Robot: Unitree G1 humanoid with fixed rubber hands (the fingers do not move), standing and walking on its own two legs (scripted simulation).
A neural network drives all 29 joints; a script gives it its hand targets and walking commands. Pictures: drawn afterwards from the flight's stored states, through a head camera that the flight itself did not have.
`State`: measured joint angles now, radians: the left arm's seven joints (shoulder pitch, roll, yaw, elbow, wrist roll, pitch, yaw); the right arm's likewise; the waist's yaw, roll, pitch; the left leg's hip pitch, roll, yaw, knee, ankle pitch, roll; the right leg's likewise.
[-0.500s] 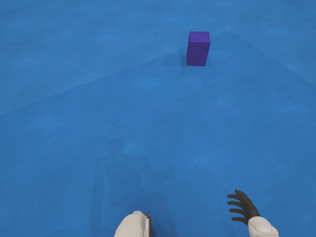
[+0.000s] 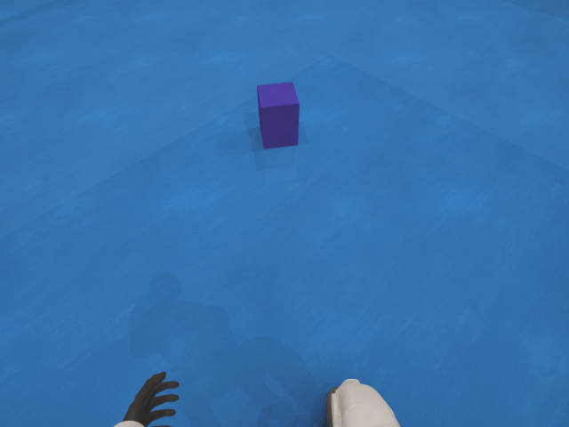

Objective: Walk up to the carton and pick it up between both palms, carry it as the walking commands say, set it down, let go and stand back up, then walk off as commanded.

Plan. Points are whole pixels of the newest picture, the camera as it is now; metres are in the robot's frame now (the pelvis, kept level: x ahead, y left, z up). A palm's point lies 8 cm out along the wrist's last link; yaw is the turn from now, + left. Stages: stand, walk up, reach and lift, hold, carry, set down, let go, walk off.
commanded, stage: walk up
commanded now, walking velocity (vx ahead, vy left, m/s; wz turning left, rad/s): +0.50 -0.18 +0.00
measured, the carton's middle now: (278, 116) +1.55 -0.14 -0.65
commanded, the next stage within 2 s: none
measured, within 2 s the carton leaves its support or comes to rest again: neither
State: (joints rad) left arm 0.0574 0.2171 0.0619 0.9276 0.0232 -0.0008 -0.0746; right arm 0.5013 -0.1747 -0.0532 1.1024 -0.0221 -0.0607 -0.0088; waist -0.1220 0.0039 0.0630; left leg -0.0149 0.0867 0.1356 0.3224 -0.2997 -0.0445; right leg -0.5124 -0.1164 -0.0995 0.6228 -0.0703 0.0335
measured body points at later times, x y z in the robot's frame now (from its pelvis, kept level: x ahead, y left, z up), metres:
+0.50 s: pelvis +0.24 -0.05 +0.00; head +0.26 -0.07 +0.45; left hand +0.09 +0.17 -0.13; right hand +0.41 -0.27 -0.14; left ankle +0.36 +0.11 -0.69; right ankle +0.14 -0.15 -0.74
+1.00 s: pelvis +0.47 -0.01 +0.01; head +0.49 +0.01 +0.45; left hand +0.60 +0.24 -0.14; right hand +0.40 -0.25 -0.14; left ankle +0.44 +0.11 -0.74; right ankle +0.58 -0.18 -0.68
